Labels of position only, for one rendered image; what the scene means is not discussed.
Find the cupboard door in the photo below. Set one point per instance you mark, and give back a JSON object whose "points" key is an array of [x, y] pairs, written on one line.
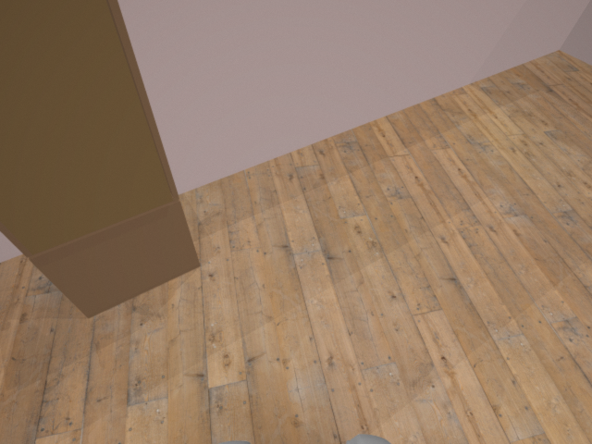
{"points": [[76, 152]]}

